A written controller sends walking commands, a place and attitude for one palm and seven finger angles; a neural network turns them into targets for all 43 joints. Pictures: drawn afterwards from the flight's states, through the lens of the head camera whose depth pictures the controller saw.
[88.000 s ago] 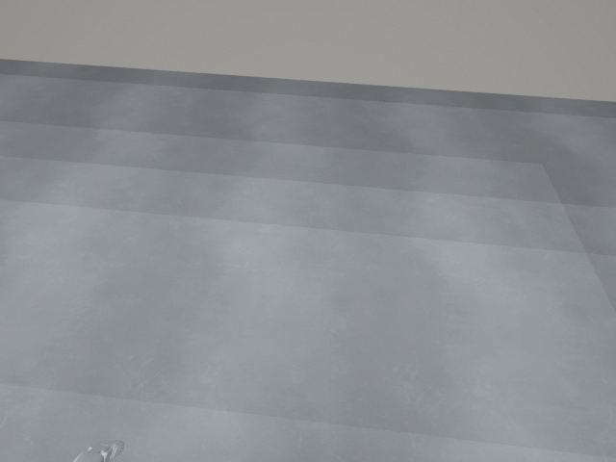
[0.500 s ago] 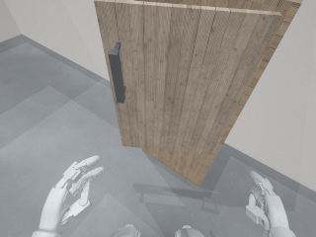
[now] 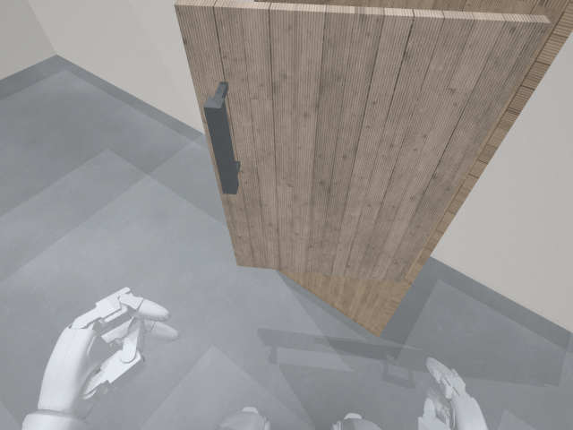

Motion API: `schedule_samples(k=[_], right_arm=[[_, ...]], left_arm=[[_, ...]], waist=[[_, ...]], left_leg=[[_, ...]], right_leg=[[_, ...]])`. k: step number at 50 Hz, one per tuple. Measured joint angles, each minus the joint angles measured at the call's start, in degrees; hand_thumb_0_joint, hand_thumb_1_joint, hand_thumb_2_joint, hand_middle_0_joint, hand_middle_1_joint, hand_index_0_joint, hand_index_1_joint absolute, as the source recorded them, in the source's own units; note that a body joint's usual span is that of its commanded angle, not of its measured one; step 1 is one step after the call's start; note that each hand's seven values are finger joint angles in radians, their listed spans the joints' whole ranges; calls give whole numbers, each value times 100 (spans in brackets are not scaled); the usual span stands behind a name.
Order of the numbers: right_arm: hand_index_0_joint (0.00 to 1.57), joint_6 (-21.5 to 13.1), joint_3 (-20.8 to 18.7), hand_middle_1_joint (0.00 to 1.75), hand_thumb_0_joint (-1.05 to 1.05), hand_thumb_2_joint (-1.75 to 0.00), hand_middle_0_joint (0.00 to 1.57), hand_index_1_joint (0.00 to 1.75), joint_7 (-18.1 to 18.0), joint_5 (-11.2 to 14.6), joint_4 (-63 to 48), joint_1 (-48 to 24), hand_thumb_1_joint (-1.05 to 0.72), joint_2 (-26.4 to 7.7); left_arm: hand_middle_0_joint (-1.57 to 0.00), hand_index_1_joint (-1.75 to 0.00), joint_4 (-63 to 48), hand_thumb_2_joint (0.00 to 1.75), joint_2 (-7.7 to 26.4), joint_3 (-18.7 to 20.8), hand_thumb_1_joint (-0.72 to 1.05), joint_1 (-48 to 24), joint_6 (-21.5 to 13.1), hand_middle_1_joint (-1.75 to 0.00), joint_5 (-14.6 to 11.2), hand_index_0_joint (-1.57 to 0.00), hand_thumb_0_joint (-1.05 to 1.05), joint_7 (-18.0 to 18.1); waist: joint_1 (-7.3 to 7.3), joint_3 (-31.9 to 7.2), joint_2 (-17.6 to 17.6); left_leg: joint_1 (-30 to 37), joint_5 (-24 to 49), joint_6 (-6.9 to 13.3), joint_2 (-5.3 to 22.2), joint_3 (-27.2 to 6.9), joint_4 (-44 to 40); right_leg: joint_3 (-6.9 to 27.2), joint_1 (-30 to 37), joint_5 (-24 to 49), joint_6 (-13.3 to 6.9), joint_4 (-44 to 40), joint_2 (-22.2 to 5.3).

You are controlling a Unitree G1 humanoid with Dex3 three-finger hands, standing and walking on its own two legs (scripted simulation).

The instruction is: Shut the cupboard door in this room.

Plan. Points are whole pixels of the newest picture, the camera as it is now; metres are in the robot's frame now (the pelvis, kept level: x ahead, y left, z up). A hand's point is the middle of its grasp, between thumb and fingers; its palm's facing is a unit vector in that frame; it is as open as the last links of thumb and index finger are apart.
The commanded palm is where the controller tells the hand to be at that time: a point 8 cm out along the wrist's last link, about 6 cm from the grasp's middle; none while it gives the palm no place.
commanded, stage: raise the hand and make a fist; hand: left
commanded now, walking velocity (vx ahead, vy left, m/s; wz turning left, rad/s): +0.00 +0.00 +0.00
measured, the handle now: (227, 141) +0.48 +0.12 +0.14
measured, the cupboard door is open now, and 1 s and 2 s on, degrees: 30 30 30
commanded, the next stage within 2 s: bring the fist close to the handle in 1.06 s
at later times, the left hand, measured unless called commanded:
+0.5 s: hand (115, 321) +0.22 +0.20 +0.12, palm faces -0.03 -1.00 -0.07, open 3.1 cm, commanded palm +0.20 +0.25 +0.13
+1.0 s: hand (115, 298) +0.23 +0.20 +0.13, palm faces -0.03 -1.00 -0.05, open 3.1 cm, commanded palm +0.21 +0.25 +0.14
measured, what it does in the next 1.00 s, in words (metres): stands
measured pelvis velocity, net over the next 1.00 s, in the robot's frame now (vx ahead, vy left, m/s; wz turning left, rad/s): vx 0.01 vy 0.01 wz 0.00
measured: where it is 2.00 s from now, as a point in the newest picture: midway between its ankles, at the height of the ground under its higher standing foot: outside the picture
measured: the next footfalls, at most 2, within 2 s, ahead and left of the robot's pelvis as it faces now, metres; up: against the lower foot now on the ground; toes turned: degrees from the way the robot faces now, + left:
none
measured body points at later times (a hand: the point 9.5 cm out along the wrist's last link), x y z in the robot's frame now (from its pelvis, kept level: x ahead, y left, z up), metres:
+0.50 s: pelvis +0.01 +0.02 +0.03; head +0.02 +0.02 +0.47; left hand +0.21 +0.25 +0.12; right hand +0.20 -0.20 -0.03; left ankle +0.01 +0.10 -0.67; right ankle +0.02 -0.10 -0.67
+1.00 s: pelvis +0.01 +0.01 +0.04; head +0.02 +0.01 +0.49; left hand +0.23 +0.25 +0.14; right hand +0.18 -0.22 -0.03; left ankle +0.01 +0.10 -0.67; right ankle +0.02 -0.10 -0.67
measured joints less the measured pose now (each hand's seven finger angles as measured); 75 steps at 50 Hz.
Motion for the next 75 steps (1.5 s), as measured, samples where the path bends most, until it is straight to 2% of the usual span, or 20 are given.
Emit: schedule_samples(k=[4, 9, 17, 27, 40, 53, 61, 66, 75], right_arm=[[20, -63, -103, 30, 2, -90, 20, 30, -24, 20, 22, 56, -90, -225], [20, -129, -172, 30, 2, -90, 20, 30, -50, 44, -37, -8, -90, -333], [20, -159, -12, 30, 2, -90, 20, 30, -12, 56, -201, -158, -90, -237], [20, -223, 263, 30, 1, -90, 20, 30, 2, 67, -67, -180, -90, -119], [20, -322, 193, 30, 2, -90, 20, 30, -50, 104, 210, -88, -90, -260], [20, -332, 128, 30, 2, -90, 20, 30, -38, 84, 261, -132, -90, -283], [20, -360, 157, 30, 2, -90, 20, 30, -39, 86, 285, -172, -90, -252], [20, -390, 163, 30, 2, -90, 20, 30, -71, 91, 361, -217, -90, -277], [20, -244, 175, 30, 2, -90, 20, 30, -13, 80, 402, -228, -90, -221]], left_arm=[[-89, -104, 8, 90, 19, -56, 90, -16, -113, -105, 28, -89, 1, 17], [-98, -114, -49, 90, 83, -122, 90, -79, -35, -115, 97, -98, 1, 110], [-113, -130, -112, 90, 123, -104, 90, -318, 224, -131, 153, -113, 1, 266], [-127, -146, 35, 90, 194, 15, 90, -792, 656, -146, 118, -127, 1, 167], [-130, -149, 279, 90, 226, 217, 90, -1246, 1068, -150, 35, -130, 1, 33], [-130, -149, 358, 90, 147, 150, 90, -1173, 905, -150, 137, -130, 1, 124], [-130, -150, 418, 90, 140, 133, 90, -1190, 853, -150, 106, -130, 1, 96], [-130, -150, 584, 90, 41, -95, 90, -1610, 866, -150, 204, -130, 1, 225], [-130, -150, 1061, 90, -81, -345, 90, -2343, 1049, -150, 405, -130, 1, 508]], waist=[[-39, 22, -33], [-70, 41, -84], [-31, 56, -60], [66, 139, -2], [24, 216, -8], [24, 290, -60], [16, 289, -14], [32, 354, 20], [-61, 329, -12]], left_leg=[[115, 26, 39, -22, 16, -89], [334, 64, 72, -34, 41, -239], [742, 155, 106, -52, 45, -538], [1201, 304, 123, -85, 26, -932], [1688, 516, 118, -111, 81, -1470], [1764, 577, 75, -91, 70, -1547], [1741, 579, 47, -75, 40, -1521], [1705, 586, 41, -96, 6, -1486], [1773, 636, 16, -95, 101, -1655]], right_leg=[[19, 122, 34, 36, -103, -17], [48, 344, 91, 69, -270, -21], [59, 775, 208, 113, -612, -24], [49, 1258, 357, 141, -1030, -40], [116, 1697, 549, 150, -1498, -49], [106, 1752, 581, 101, -1532, -28], [76, 1738, 575, 75, -1508, -13], [41, 1710, 559, 68, -1461, -35], [140, 1682, 571, 47, -1495, -32]])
